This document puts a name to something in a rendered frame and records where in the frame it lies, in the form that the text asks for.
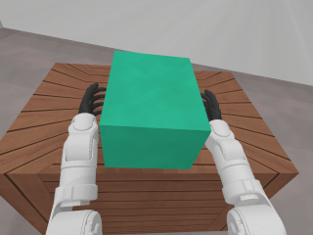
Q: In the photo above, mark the carton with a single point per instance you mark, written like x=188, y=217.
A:
x=153, y=114

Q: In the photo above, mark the left robot hand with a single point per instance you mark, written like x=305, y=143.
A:
x=87, y=105

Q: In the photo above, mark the robot left forearm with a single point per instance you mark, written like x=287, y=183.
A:
x=78, y=168

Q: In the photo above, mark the right robot upper arm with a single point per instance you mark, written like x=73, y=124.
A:
x=254, y=220

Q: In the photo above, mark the pedestal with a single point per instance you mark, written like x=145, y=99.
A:
x=132, y=200

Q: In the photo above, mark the right robot hand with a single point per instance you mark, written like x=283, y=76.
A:
x=211, y=105

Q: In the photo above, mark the robot right forearm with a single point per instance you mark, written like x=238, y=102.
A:
x=240, y=188

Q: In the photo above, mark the left robot upper arm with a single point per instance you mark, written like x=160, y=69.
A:
x=85, y=222

